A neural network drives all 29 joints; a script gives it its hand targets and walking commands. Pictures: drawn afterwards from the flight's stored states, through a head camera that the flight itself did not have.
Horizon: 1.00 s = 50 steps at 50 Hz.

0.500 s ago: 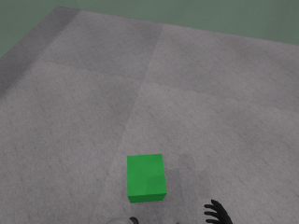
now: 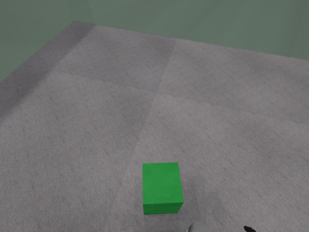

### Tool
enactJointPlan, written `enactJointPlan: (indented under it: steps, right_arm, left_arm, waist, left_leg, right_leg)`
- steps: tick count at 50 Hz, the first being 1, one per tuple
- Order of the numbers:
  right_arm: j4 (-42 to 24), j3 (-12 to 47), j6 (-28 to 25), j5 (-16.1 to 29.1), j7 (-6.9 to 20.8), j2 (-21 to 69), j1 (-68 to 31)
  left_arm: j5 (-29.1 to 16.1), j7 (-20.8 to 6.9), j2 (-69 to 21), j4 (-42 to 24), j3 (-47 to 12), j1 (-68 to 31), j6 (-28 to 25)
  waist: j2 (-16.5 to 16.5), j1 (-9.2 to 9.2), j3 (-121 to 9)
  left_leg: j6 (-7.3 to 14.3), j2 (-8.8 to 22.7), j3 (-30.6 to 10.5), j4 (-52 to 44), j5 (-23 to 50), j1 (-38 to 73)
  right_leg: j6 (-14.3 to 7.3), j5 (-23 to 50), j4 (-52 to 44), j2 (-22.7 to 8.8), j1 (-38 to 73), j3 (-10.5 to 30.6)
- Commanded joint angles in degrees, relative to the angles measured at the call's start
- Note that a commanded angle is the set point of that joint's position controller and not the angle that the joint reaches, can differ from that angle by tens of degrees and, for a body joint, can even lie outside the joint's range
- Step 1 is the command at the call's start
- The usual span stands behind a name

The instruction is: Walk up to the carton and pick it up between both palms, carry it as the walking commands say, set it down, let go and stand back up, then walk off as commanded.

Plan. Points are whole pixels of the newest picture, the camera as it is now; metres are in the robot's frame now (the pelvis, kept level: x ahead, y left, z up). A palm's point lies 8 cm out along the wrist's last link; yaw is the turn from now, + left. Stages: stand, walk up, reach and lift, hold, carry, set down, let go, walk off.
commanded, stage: walk up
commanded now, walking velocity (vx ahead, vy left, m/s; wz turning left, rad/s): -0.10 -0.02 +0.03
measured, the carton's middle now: (160, 189) +0.40 -0.05 -0.63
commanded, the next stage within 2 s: stand in 1.82 s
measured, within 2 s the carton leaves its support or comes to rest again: neither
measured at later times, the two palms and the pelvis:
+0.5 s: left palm out of the picture +0.04 +0.22 -0.10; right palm out of the picture -0.04 -0.31 -0.12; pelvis -0.03 -0.04 +0.02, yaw +0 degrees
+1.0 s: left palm out of the picture -0.03 +0.21 -0.13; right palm out of the picture +0.06 -0.25 -0.10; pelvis +0.01 -0.02 +0.02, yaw +0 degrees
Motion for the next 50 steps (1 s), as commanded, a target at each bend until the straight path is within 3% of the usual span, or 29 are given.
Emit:
enactJointPlan:
  steps: [1,2,3,4,6,7,11,15,19,20,21,22,23,24,25,26,28,31,34,36,37,39,41,43,44,45,46,47,50]
  right_arm:
    - [-3.27,-2.6,-2.69,-0.54,-0.4,-16.21,7.85]
    - [-2.07,-2.06,-3.11,-1.24,-0.32,-15.19,6.45]
    - [-3.02,-1.12,-3.28,-1.35,-0.25,-11.5,1.15]
    - [-3.85,-1.15,-3.19,-0.87,-0.53,-10.54,-2.73]
    - [-3.61,-0.94,-3.4,-0.01,-1.68,-8.22,-0.31]
    - [-2.97,-0.98,-3.56,0.04,-1.98,-7.64,2.09]
    - [-1.59,-0.5,-4.4,-0.31,-2.26,-5.09,5.16]
    - [0.69,-2.41,-3.56,-0.58,-2.69,-9.75,10.66]
    - [0.64,-3.06,-2.72,-0.63,-2.56,-10.25,8.01]
    - [0.4,-2.89,-2.62,-0.42,-2.38,-9.66,6.65]
    - [0.28,-2.08,-2.7,-0.22,-2.09,-6.88,7.5]
    - [-0.83,-0.32,-2.71,-0.89,-1.71,-1.2,7.91]
    - [-1.33,0.52,-2.01,-0.12,-2.22,1.44,4.83]
    - [-0.14,-0.19,-1.34,-0.34,-1.95,-1.98,3.31]
    - [1.18,-0.36,-1.08,-0.02,-1.42,-1.31,4.19]
    - [3.11,-0.28,-1.03,0.38,-0.92,-0.7,6.72]
    - [5.73,-0.41,-1.0,0.07,-0.56,-0.75,9.79]
    - [6.47,-0.4,-0.94,-0.06,-1.02,-0.57,8.47]
    - [6.46,-0.21,-0.78,0.01,-1.68,0.04,6.48]
    - [4.61,-0.56,-1.92,-1.28,-0.89,-0.9,4.25]
    - [2.36,-0.88,-2.41,-1.57,-0.23,-0.96,-0.03]
    - [0.86,-0.46,-3.69,-1.03,0.49,1.62,-2.42]
    - [2.41,0.0,-5.39,-0.38,0.39,3.79,1.45]
    - [5.39,-0.06,-6.66,0.06,-0.32,4.34,8.97]
    - [5.78,-0.67,-7.33,-0.79,-0.94,1.44,11.91]
    - [5.27,-0.89,-7.68,-1.54,-1.52,-2.09,13.78]
    - [5.64,0.06,-7.02,-0.11,-2.11,-1.54,10.0]
    - [4.87,0.82,-6.82,0.12,-2.14,1.05,6.71]
    - [4.82,1.6,-6.29,0.67,-2.72,1.62,6.11]
  left_arm:
    - [0.05,-0.2,-0.79,-4.14,-0.05,3.25,1.31]
    - [-0.1,-0.22,1.31,-4.82,0.34,-0.6,2.08]
    - [-0.61,-0.87,2.8,-4.55,1.33,-0.44,2.21]
    - [-0.54,-1.56,3.08,-3.54,1.86,1.91,1.8]
    - [0.83,-2.59,4.78,-1.7,2.9,5.64,1.39]
    - [1.12,-2.83,4.2,-1.66,2.85,6.0,1.29]
    - [-0.04,-2.49,0.45,-3.37,1.46,1.5,1.27]
    - [-0.29,-1.63,0.89,-4.66,1.3,0.1,0.9]
    - [-0.77,-1.77,-0.24,-3.77,0.9,4.06,-0.23]
    - [-0.7,-1.66,-0.43,-2.86,0.75,6.52,-0.7]
    - [-0.45,-1.39,1.13,-2.43,0.99,8.39,-1.52]
    - [-0.36,-1.28,4.04,-2.93,1.07,9.87,-2.31]
    - [-0.24,-1.25,7.2,-2.94,1.1,7.72,-2.57]
    - [0.32,-1.48,3.51,-3.42,0.1,6.63,-3.13]
    - [0.09,-1.42,0.87,-4.29,-1.16,2.9,-3.5]
    - [0.25,-1.2,-0.23,-5.44,-1.83,-0.44,-3.76]
    - [-0.24,-0.67,-0.3,-5.43,-2.28,-0.13,-4.6]
    - [-0.5,-0.3,0.06,-4.02,-2.58,2.57,-5.13]
    - [-0.42,0.14,0.47,-2.75,-2.31,3.67,-4.68]
    - [-0.34,-0.01,3.25,-0.11,-0.69,10.88,-3.75]
    - [-0.35,-0.14,3.43,0.91,-0.45,12.73,-3.18]
    - [-0.26,-0.21,2.33,1.52,-0.44,11.78,-3.23]
    - [0.03,-0.24,0.83,2.48,-0.43,10.16,-3.96]
    - [-0.3,-0.23,-1.32,3.98,-0.8,8.76,-4.35]
    - [-0.84,-0.17,-3.35,3.82,-1.29,8.62,-4.63]
    - [-0.82,0.21,-6.02,2.6,-2.05,8.11,-4.49]
    - [-1.78,0.54,-6.4,3.0,-2.06,8.54,-3.63]
    - [-1.78,0.94,-4.76,3.78,-1.78,10.6,-3.01]
    - [-1.25,0.74,-3.88,4.51,-1.42,10.23,-1.91]
  waist:
    - [21.12,-3.54,-0.89]
    - [19.07,-4.47,-0.07]
    - [16.28,-1.46,3.13]
    - [16.17,0.47,2.96]
    - [12.19,0.27,-1.05]
    - [10.14,-0.14,-3.14]
    - [14.66,-2.98,-1.03]
    - [15.83,-5.3,-1.75]
    - [15.64,-2.88,-3.76]
    - [13.35,-1.28,-4.61]
    - [8.43,-0.99,-6.91]
    - [-6.26,-0.44,-8.65]
    - [-13.86,0.36,-6.66]
    - [-7.19,1.18,-3.06]
    - [-6.14,-0.97,0.74]
    - [-6.79,-2.81,1.39]
    - [-8.35,-3.38,-0.37]
    - [-8.72,-2.26,-0.91]
    - [-9.85,-0.99,0.88]
    - [-11.89,1.94,0.91]
    - [-10.0,2.91,4.29]
    - [-5.46,1.76,6.98]
    - [-4.54,-0.81,4.19]
    - [-3.85,-4.92,-0.21]
    - [-0.1,-5.8,-1.89]
    - [9.29,-5.34,-3.49]
    - [13.85,-3.12,-0.85]
    - [12.37,-1.31,-1.58]
    - [9.2,-0.96,-3.59]
  left_leg:
    - [6.61,24.48,-25.62,-24.02,10.59,-2.07]
    - [9.25,23.84,-25.89,-26.31,3.25,-9.82]
    - [7.87,18.99,-19.91,-25.04,-0.81,-10.79]
    - [6.1,15.29,-14.8,-22.84,2.93,-7.8]
    - [6.15,15.23,-12.43,-18.14,19.2,0.13]
    - [6.29,15.18,-11.99,-17.75,18.42,3.23]
    - [8.37,13.52,-10.66,-19.23,13.86,6.71]
    - [12.07,16.97,-13.24,-15.44,28.76,10.59]
    - [10.75,15.53,-11.52,-12.05,34.51,6.55]
    - [8.79,13.6,-9.25,-9.98,30.5,2.51]
    - [5.81,10.45,-6.25,-6.97,20.14,-4.74]
    - [3.12,5.25,-0.75,3.33,-2.32,-13.11]
    - [2.63,1.57,0.0,6.08,-11.5,-12.58]
    - [2.86,2.59,-2.79,10.69,-8.83,-11.84]
    - [3.31,2.3,-3.79,11.92,-5.14,-11.87]
    - [3.41,2.07,-3.89,12.13,-2.06,-10.31]
    - [3.26,1.0,-2.71,12.23,-0.18,-7.76]
    - [2.43,-0.23,-1.68,8.85,-0.75,-4.97]
    - [2.38,-1.36,-0.13,2.33,-1.44,-3.84]
    - [2.31,-1.56,3.77,5.69,-7.0,-9.12]
    - [2.09,-0.41,2.63,7.15,-7.96,-12.78]
    - [2.55,0.5,1.61,5.43,-6.59,-15.59]
    - [3.78,-0.6,3.05,-1.32,-3.26,-8.48]
    - [4.22,-1.69,5.45,-13.65,9.48,8.67]
    - [4.28,4.17,-0.75,-17.03,13.79,18.41]
    - [4.92,18.08,-14.51,-19.94,36.68,23.63]
    - [11.59,20.06,-13.01,-13.56,61.61,13.15]
    - [12.47,16.47,-8.89,-11.84,68.39,15.46]
    - [9.21,13.09,-3.89,-11.86,66.48,16.77]
  right_leg:
    - [-1.98,-24.8,13.09,10.21,-10.77,4.07]
    - [-2.66,-20.2,16.89,8.2,-5.01,12.0]
    - [-3.53,-14.78,19.5,9.48,-4.51,11.94]
    - [-3.67,-11.12,21.73,10.52,-5.44,11.15]
    - [-2.55,-8.86,26.84,9.96,-6.92,10.01]
    - [-1.95,-7.49,27.15,9.63,-6.87,9.06]
    - [0.1,-6.75,14.35,9.54,-5.05,5.71]
    - [-0.64,-13.85,4.52,11.04,-1.29,3.94]
    - [-2.92,-7.79,-9.17,12.2,8.62,2.16]
    - [-3.67,-0.17,-17.43,12.45,15.64,1.05]
    - [-3.82,4.23,-21.27,8.94,26.05,3.57]
    - [-4.49,2.45,-24.29,-3.75,32.42,16.1]
    - [-10.13,0.92,-24.86,-9.32,19.25,19.72]
    - [-11.58,-4.32,-26.55,-9.19,16.56,20.82]
    - [-10.86,-0.76,-26.28,-6.42,13.72,17.59]
    - [-9.74,5.85,-25.07,-3.59,13.52,13.87]
    - [-9.93,22.46,-21.59,-1.67,16.01,9.55]
    - [-11.17,28.59,-18.66,-1.46,16.56,7.88]
    - [-12.56,24.05,-17.91,-1.93,16.19,10.1]
    - [-14.78,-20.09,-24.97,-5.11,18.46,18.14]
    - [-16.01,-29.41,-28.06,-7.9,17.56,23.47]
    - [-16.31,-22.49,-28.7,-8.65,19.21,24.47]
    - [-14.76,-5.67,-24.44,-5.03,19.2,18.15]
    - [-11.22,6.58,-15.81,0.42,12.86,9.88]
    - [-7.87,6.03,-10.24,3.44,5.59,6.8]
    - [-4.76,-4.54,-2.48,6.51,-0.18,4.09]
    - [-4.05,-13.23,-5.74,7.0,6.43,6.03]
    - [-3.65,-12.15,-5.21,6.84,7.44,5.93]
    - [-3.46,-8.99,-3.1,8.08,8.21,4.31]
